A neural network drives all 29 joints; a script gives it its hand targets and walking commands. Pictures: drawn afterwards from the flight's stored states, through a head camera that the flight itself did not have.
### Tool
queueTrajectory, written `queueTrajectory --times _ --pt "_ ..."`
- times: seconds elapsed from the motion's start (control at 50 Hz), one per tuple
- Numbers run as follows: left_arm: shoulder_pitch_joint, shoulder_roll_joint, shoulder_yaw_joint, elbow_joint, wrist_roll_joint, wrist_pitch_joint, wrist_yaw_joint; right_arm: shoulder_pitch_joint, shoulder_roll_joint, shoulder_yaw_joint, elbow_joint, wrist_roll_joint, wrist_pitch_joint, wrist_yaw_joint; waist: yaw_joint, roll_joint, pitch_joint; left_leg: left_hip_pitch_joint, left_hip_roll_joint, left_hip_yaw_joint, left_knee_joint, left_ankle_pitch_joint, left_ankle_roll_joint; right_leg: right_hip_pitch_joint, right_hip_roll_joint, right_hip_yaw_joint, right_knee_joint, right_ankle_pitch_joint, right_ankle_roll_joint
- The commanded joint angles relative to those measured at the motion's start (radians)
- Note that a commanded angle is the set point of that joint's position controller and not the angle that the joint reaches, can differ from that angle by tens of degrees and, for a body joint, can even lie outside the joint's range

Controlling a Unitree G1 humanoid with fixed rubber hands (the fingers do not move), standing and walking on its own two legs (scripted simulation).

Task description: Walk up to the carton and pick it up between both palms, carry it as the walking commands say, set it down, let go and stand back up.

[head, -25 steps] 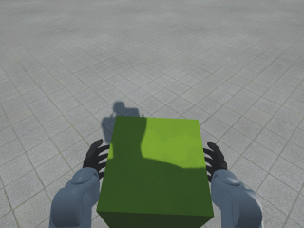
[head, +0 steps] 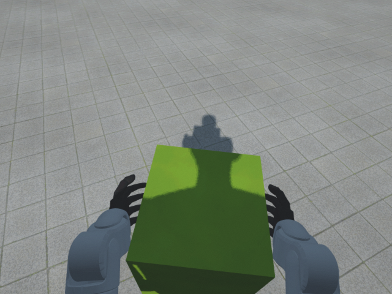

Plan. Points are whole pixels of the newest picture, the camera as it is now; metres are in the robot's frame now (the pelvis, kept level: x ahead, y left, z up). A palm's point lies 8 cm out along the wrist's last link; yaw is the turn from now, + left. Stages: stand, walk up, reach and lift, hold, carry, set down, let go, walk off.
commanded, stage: carry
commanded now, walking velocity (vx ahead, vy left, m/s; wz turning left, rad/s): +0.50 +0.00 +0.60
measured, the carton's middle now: (199, 229) +0.26 -0.02 +0.01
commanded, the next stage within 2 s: none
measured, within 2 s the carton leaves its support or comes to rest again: neither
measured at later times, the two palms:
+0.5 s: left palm (62, 128) +0.50 +0.30 +0.07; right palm (174, 103) +0.60 +0.03 +0.06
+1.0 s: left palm (5, 80) +0.69 +0.51 +0.09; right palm (92, 45) +0.90 +0.31 +0.09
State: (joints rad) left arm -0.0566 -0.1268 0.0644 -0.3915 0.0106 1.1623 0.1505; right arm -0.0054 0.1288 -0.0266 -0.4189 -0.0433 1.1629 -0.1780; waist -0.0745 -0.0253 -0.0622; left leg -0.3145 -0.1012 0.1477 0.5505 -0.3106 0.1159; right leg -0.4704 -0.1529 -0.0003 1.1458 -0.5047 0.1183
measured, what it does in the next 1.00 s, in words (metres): walks ahead, turning left: right foot, then left foot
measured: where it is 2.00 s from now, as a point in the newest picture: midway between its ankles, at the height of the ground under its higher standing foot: (63, 172)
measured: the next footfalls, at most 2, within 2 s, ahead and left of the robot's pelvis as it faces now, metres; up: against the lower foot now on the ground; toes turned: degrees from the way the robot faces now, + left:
right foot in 0.10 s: +0.18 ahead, -0.14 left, +0.00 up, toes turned -4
left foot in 0.40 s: +0.35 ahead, +0.16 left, +0.00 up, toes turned +27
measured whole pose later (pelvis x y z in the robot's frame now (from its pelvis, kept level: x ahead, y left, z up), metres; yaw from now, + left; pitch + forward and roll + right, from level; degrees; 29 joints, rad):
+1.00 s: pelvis +0.63 +0.24 +0.00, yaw +42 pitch +3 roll +0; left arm 0.00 -0.13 0.05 -0.49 0.00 1.17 0.17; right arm -0.02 0.13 -0.02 -0.47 -0.05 1.19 -0.16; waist 0.07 -0.03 -0.11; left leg -0.48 0.02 0.16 0.63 -0.28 0.06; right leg 0.01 -0.19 -0.39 0.49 -0.47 0.12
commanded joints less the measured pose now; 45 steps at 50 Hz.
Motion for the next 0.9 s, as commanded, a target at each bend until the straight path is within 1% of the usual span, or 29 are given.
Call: queueTrajectory --times 0.0,0.04,0.06,0.08,0.1,0.12,0.14,0.18,0.26,0.32,0.34,0.36,0.38,0.4,0.42,0.44,0.46,0.48,0.54,0.58,0.62,0.64,0.66,0.68,0.7,0.74,0.76,0.82,0.88 --pt "-0.286 -0.914 -0.562 -0.139 -0.2 -0.059 -0.135 -0.456 0.917 0.682 -0.2 0.364 -0.031 0.182 0.048 0.168 -0.269 0.216 0.336 -0.38 -0.22 0.514 0.161 0.071 0.066 -0.095 -0.477 0.106 0.004" --pt "-0.277 -0.903 -0.553 -0.157 -0.198 -0.07 -0.126 -0.455 0.916 0.693 -0.2 0.373 -0.031 0.184 0.077 0.139 -0.315 0.112 0.25 -0.26 -0.076 0.466 0.088 0.329 0.102 -0.162 -0.738 0.31 -0.005" --pt "-0.265 -0.887 -0.549 -0.175 -0.202 -0.073 -0.123 -0.454 0.903 0.689 -0.202 0.369 -0.031 0.182 0.104 0.03 -0.379 -0.062 0.166 -0.16 0.106 0.43 0.013 0.615 0.026 -0.108 -0.792 0.38 -0.026" --pt "-0.276 -0.85 -0.553 -0.197 -0.194 -0.076 -0.117 -0.467 0.884 0.687 -0.215 0.366 -0.025 0.185 0.109 -0.275 -0.404 -0.321 0.052 -0.048 0.392 0.063 -0.061 0.813 -0.292 0.246 -0.902 0.451 -0.112" --pt "-0.265 -0.846 -0.566 -0.167 -0.187 -0.073 -0.11 -0.499 0.844 0.682 -0.226 0.36 -0.017 0.189 0.1 -0.307 -0.355 -0.454 0.065 -0.101 0.525 -0.171 -0.061 0.857 -0.374 0.376 -0.87 0.636 -0.227" --pt "-0.23 -0.838 -0.56 -0.12 -0.155 -0.068 -0.1 -0.484 0.831 0.686 -0.204 0.352 -0.009 0.192 0.109 -0.209 -0.308 -0.475 0.098 -0.144 0.608 -0.189 -0.061 0.801 -0.4 0.39 -0.84 0.757 -0.289" --pt "-0.222 -0.842 -0.559 -0.14 -0.162 -0.068 -0.095 -0.448 0.823 0.668 -0.188 0.348 -0.008 0.193 0.107 -0.1 -0.285 -0.518 0.138 -0.17 0.627 -0.17 -0.064 0.793 -0.393 0.359 -0.828 0.736 -0.288" --pt "-0.305 -0.852 -0.598 -0.187 -0.213 -0.057 -0.101 -0.394 0.81 0.623 -0.171 0.308 -0.005 0.185 0.091 -0.058 -0.189 -0.561 0.21 -0.169 0.481 -0.123 -0.071 0.769 -0.35 0.19 -0.849 0.708 -0.222" --pt "-0.377 -0.792 -0.657 -0.188 -0.287 -0.012 -0.114 -0.294 0.75 0.513 -0.071 0.2 0.013 0.147 0.081 -0.143 -0.102 -0.31 0.16 -0.045 0.158 -0.035 -0.077 0.561 -0.271 -0.102 -0.854 0.714 -0.129" --pt "-0.406 -0.769 -0.683 -0.196 -0.324 0.008 -0.121 -0.231 0.736 0.46 -0.023 0.163 0.016 0.122 0.054 -0.166 -0.161 0.078 0.018 0.127 -0.006 0.054 -0.055 0.416 -0.215 -0.309 -0.617 1.148 -0.053" --pt "-0.417 -0.763 -0.683 -0.206 -0.329 0.011 -0.125 -0.219 0.742 0.455 -0.022 0.161 0.012 0.115 0.021 -0.097 -0.217 0.302 -0.011 0.075 -0.038 0.046 -0.009 0.272 -0.164 -0.323 -0.392 1.162 -0.025" --pt "-0.459 -0.761 -0.69 -0.242 -0.333 0.011 -0.131 -0.236 0.738 0.461 -0.051 0.161 0.005 0.113 -0.01 0.133 -0.236 0.507 0.183 -0.278 -0.158 0.083 0.086 -0.014 -0.065 -0.318 -0.071 0.755 0.023" --pt "-0.435 -0.778 -0.689 -0.247 -0.326 0.013 -0.138 -0.268 0.746 0.476 -0.066 0.172 0.002 0.108 0.019 0.35 -0.262 0.692 0.417 -0.688 -0.247 0.422 0.237 -0.281 0.105 -0.24 0.193 0.025 0.045" --pt "-0.471 -0.794 -0.705 -0.252 -0.341 0.007 -0.147 -0.29 0.784 0.488 -0.103 0.176 -0.009 0.108 0.023 0.242 -0.281 0.681 0.448 -0.766 -0.187 0.735 0.305 -0.292 0.097 -0.029 0.292 -0.063 0.013" --pt "-0.489 -0.821 -0.713 -0.255 -0.356 -0.007 -0.159 -0.346 0.819 0.514 -0.142 0.19 -0.019 0.117 0.032 0.11 -0.257 0.64 0.444 -0.719 -0.151 0.83 0.298 -0.335 0.052 -0.004 0.31 -0.083 0.003" --pt "-0.466 -0.847 -0.699 -0.231 -0.349 -0.018 -0.164 -0.395 0.85 0.553 -0.174 0.211 -0.025 0.125 0.032 -0.038 -0.257 0.581 0.456 -0.663 -0.155 0.657 0.257 -0.337 0.01 0.013 0.267 -0.06 0.003" --pt "-0.458 -0.867 -0.676 -0.229 -0.336 -0.028 -0.164 -0.438 0.879 0.583 -0.188 0.24 -0.031 0.132 0.037 -0.062 -0.232 0.507 0.429 -0.601 -0.188 0.538 0.228 -0.303 -0.019 0.041 0.137 -0.03 -0.002" --pt "-0.426 -0.886 -0.65 -0.216 -0.31 -0.038 -0.165 -0.454 0.893 0.611 -0.204 0.271 -0.036 0.144 0.032 -0.068 -0.235 0.468 0.408 -0.529 -0.184 0.513 0.198 -0.265 -0.028 0.032 0.029 -0.022 0.006" --pt "-0.297 -0.885 -0.588 -0.146 -0.22 -0.047 -0.148 -0.466 0.879 0.66 -0.22 0.329 -0.036 0.169 0.045 0.083 -0.196 0.314 0.384 -0.44 -0.268 0.451 0.187 -0.125 0.006 -0.039 -0.28 0.03 0.021" --pt "-0.259 -0.889 -0.575 -0.149 -0.199 -0.055 -0.135 -0.449 0.883 0.685 -0.234 0.35 -0.033 0.176 0.052 0.185 -0.205 0.269 0.34 -0.383 -0.224 0.557 0.153 0.018 0.052 -0.069 -0.474 0.138 0.008" --pt "-0.234 -0.876 -0.564 -0.158 -0.195 -0.059 -0.122 -0.438 0.881 0.697 -0.231 0.36 -0.024 0.179 0.076 0.161 -0.251 0.186 0.232 -0.256 -0.081 0.712 0.083 0.254 0.14 -0.192 -0.684 0.313 -0.002" --pt "-0.231 -0.86 -0.563 -0.191 -0.189 -0.064 -0.115 -0.407 0.877 0.697 -0.217 0.363 -0.02 0.182 0.096 0.078 -0.336 0.067 0.153 -0.142 0.094 0.677 0.022 0.522 0.096 -0.191 -0.779 0.421 -0.014" --pt "-0.224 -0.826 -0.563 -0.215 -0.184 -0.066 -0.108 -0.426 0.851 0.689 -0.231 0.362 -0.016 0.182 0.121 -0.147 -0.417 -0.188 0.087 -0.066 0.369 0.406 -0.048 0.799 -0.157 0.075 -0.815 0.47 -0.092" --pt "-0.234 -0.799 -0.564 -0.202 -0.173 -0.062 -0.1 -0.44 0.836 0.694 -0.228 0.363 -0.003 0.187 0.093 -0.341 -0.399 -0.402 0.012 -0.059 0.598 -0.146 -0.077 0.921 -0.355 0.355 -0.843 0.725 -0.218" --pt "-0.218 -0.786 -0.568 -0.186 -0.158 -0.063 -0.092 -0.45 0.809 0.701 -0.236 0.361 -0.001 0.19 0.099 -0.252 -0.362 -0.425 0.068 -0.148 0.695 -0.202 -0.058 0.861 -0.376 0.401 -0.807 0.866 -0.295" --pt "-0.24 -0.809 -0.558 -0.177 -0.169 -0.048 -0.088 -0.424 0.796 0.66 -0.201 0.343 0.012 0.193 0.095 -0.078 -0.26 -0.439 0.156 -0.193 0.684 -0.118 -0.051 0.685 -0.4 0.322 -0.851 0.586 -0.275" --pt "-0.264 -0.821 -0.575 -0.187 -0.19 -0.042 -0.096 -0.407 0.792 0.643 -0.199 0.328 0.013 0.193 0.079 -0.02 -0.204 -0.435 0.215 -0.218 0.598 -0.064 -0.06 0.624 -0.366 0.218 -0.876 0.469 -0.228" --pt "-0.357 -0.82 -0.63 -0.212 -0.259 -0.027 -0.116 -0.332 0.794 0.575 -0.127 0.245 0.015 0.171 0.074 -0.148 -0.139 -0.418 0.206 -0.133 0.347 -0.048 -0.081 0.588 -0.317 0.042 -0.908 0.599 -0.187" --pt "-0.421 -0.803 -0.665 -0.228 -0.312 -0.005 -0.127 -0.297 0.779 0.518 -0.09 0.193 0.016 0.141 0.072 -0.192 -0.103 -0.217 0.139 -0.009 0.11 -0.011 -0.069 0.493 -0.271 -0.165 -0.859 0.682 -0.11"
